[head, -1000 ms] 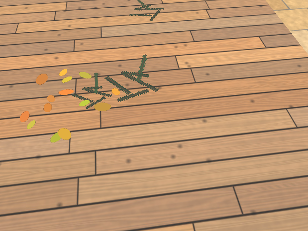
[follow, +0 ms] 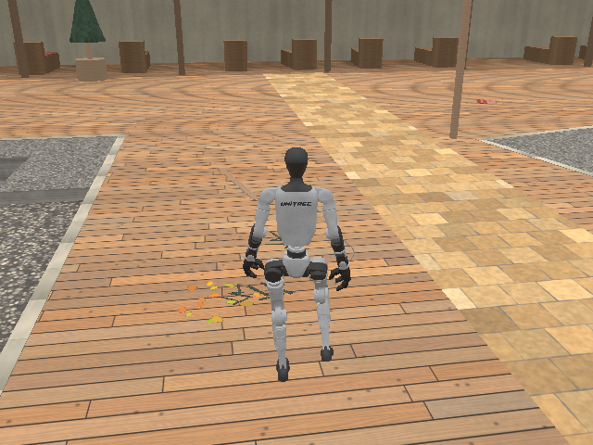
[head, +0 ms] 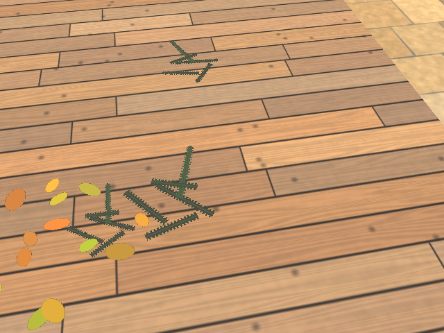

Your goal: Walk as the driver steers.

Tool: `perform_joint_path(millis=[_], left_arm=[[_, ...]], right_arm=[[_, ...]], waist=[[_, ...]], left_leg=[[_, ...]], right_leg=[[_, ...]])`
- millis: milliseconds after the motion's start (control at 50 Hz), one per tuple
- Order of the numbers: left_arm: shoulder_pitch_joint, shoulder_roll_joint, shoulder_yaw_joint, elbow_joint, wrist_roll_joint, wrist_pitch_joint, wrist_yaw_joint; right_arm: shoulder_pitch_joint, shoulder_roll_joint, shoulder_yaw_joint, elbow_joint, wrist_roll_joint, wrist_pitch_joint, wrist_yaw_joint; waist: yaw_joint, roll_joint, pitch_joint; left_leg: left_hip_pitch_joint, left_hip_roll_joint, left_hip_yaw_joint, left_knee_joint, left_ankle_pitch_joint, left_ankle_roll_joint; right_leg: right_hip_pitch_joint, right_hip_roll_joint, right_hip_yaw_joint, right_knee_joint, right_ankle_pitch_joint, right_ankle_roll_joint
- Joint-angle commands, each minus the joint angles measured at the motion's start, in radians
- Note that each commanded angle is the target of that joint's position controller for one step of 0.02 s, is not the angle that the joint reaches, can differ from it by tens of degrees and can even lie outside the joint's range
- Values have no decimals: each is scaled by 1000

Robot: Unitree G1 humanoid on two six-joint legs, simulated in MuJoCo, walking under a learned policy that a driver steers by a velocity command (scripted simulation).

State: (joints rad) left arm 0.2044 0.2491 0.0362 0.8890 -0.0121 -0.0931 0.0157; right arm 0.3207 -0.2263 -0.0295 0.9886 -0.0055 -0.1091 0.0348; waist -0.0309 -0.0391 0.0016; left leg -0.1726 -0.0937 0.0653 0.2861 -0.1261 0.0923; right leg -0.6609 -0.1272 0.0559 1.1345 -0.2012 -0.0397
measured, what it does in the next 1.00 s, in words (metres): walks ahead, turning left: right foot, then left foot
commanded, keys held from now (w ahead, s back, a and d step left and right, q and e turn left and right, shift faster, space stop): w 0.30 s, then w+q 0.70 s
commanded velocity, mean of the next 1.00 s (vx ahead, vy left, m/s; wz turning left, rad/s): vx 0.50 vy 0.00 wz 0.28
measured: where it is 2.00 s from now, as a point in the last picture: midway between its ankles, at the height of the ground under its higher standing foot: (154, 214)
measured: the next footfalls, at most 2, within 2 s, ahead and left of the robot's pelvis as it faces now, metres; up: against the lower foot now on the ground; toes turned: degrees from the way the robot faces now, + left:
right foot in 0.30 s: +0.34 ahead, -0.17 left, +0.00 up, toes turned -2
left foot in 0.88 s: +0.61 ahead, +0.10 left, +0.00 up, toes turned +19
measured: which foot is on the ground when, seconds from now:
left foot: down 0.00-0.32, up 0.34-0.86, down 0.88-1.00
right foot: up 0.00-0.28, down 0.30-0.88, up 0.90-1.00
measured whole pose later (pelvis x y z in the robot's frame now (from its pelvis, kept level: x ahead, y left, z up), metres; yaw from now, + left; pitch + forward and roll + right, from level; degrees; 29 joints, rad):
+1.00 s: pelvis +0.53 +0.01 -0.01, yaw +21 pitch +2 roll +0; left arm 0.21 0.27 0.05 0.86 -0.02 -0.13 0.01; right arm 0.20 -0.26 -0.09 0.79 0.01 -0.06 0.03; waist -0.01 -0.01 0.05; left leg -0.37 -0.10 0.02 0.51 -0.17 0.10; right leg -0.41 -0.06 0.03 1.26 -0.38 -0.01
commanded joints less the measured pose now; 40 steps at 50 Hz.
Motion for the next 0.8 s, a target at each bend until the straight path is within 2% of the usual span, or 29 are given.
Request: perform_joint_path(millis=[20, 100, 160, 200, 240, 260, 280, 300, 320, 340, 360, 380, 400, 420, 440, 460, 500, 560, 640, 740, 760, 800], left_arm=[[33, 45, 13, -42, 12, 4, 7], [-129, 28, 6, -84, 3, -8, -6], [-216, 33, 2, -113, -8, -11, -23], [-249, 45, 3, -134, -10, -17, -36], [-221, 67, 11, -138, -10, -26, -46], [-160, 87, 21, -125, -9, -30, -47], [-21, 126, 45, -82, -8, -32, -44], [186, 204, 72, -34, 1, -34, -36], [300, 302, 97, -9, 12, -24, -36], [306, 206, 70, -13, 16, -26, -38], [215, 152, 52, -27, 13, -30, -36], [113, 119, 39, -49, 10, -31, -37], [50, 86, 30, -54, 10, -33, -42], [21, 65, 24, -50, 16, -37, -44], [16, 52, 23, -38, 21, -40, -45], [30, 57, 26, -24, 25, -43, -43], [55, 81, 34, -3, 31, -46, -34], [79, 94, 38, 14, 35, -40, -16], [101, 116, 41, 24, 28, -31, 3], [180, 137, 51, 55, 12, 1, 13], [178, 143, 54, 55, 9, 8, 14], [143, 170, 61, 39, 4, 19, 18]], right_arm=[[-41, -133, -21, -55, 2, -18, -20], [39, -161, -26, -38, 18, -4, -34], [94, -169, -29, -15, 26, 7, -35], [111, -170, -32, -5, 27, 17, -37], [101, -183, -38, -3, 27, 28, -39], [80, -189, -39, -8, 26, 33, -39], [64, -173, -33, -14, 21, 39, -39], [55, -133, -14, -39, 5, 38, -39], [169, -6, 23, -47, 9, 15, -29], [153, -69, 10, -31, 29, -9, -26], [63, -156, -16, -58, 58, -19, -25], [11, -158, -19, -72, 58, -17, -32], [-15, -143, -24, -74, 45, -6, -40], [1, -127, -31, -71, 39, 10, -43], [25, -102, -31, -61, 40, 27, -42], [41, -80, -31, -56, 42, 38, -40], [14, -74, -36, -72, 40, 52, -42], [-70, -73, -43, -111, 32, 53, -39], [-193, -54, -37, -159, 24, 49, -18], [-333, -34, -26, -245, 26, 48, 15], [-345, -35, -27, -261, 28, 48, 22], [-322, -56, -38, -280, 30, 50, 32]], waist=[[47, 74, 54], [-12, 77, 54], [-46, 87, 72], [-47, 92, 81], [-18, 106, 65], [22, 116, 33], [90, 104, -48], [166, 33, -200], [140, -226, -334], [158, -194, -365], [137, -129, -219], [100, -60, -144], [73, -22, -81], [41, -47, -50], [25, -59, -35], [16, -56, -24], [12, -36, 2], [24, -19, 30], [59, -10, 66], [103, 6, 112], [98, 2, 113], [61, -30, 73]], left_leg=[[-106, 280, -206, -203, 73, 171], [-20, 264, -158, -185, 85, 127], [72, 295, -165, -152, 57, 121], [145, 329, -180, -111, 59, 112], [187, 351, -193, -54, 117, 96], [187, 341, -180, 15, 245, 81], [163, 289, -137, 180, 402, 58], [0, 226, -76, 474, 324, 20], [-437, 47, -21, 866, -117, -56], [-553, 48, -202, 1017, -421, -36], [-621, 99, -222, 1061, -350, -13], [-586, 155, -196, 1024, -252, -11], [-551, 186, -187, 962, -181, -18], [-491, 215, -190, 911, -133, -21], [-449, 218, -184, 896, -103, -27], [-443, 215, -181, 894, -81, -30], [-496, 212, -195, 865, -19, -39], [-578, 202, -212, 735, 100, -52], [-569, 193, -139, 523, 228, -50], [-638, 187, -58, 401, 146, -21], [-627, 179, -37, 388, 104, -10], [-505, 126, 30, 371, 11, 22]], right_leg=[[-19, -42, 2, -145, 162, 27], [17, 5, -38, -432, 307, 35], [18, 25, -47, -532, 280, 35], [11, 33, -42, -581, 214, 14], [74, 51, -53, -622, 134, -14], [169, 77, -76, -643, 107, -32], [350, 110, -99, -662, 102, -58], [653, -13, 36, -638, 123, -122], [1043, -255, 482, -720, -40, -273], [1046, -287, 665, -827, -100, -270], [915, -264, 504, -833, -72, -212], [767, -227, 355, -859, 12, -180], [654, -184, 253, -903, 57, -159], [576, -148, 168, -938, 94, -136], [528, -122, 110, -963, 130, -129], [508, -113, 59, -975, 192, -131], [507, -111, -13, -989, 287, -136], [546, -115, -81, -1003, 327, -131], [585, -113, -168, -1025, 310, -109], [766, -169, -224, -958, 403, -103], [787, -177, -236, -930, 459, -98], [790, -174, -273, -831, 750, -79]])
Keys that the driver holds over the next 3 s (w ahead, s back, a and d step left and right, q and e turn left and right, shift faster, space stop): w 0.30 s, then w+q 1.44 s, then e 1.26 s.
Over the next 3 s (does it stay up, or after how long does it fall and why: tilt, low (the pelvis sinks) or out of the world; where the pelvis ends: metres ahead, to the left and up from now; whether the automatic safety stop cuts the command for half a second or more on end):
stays up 1.01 0.32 0.00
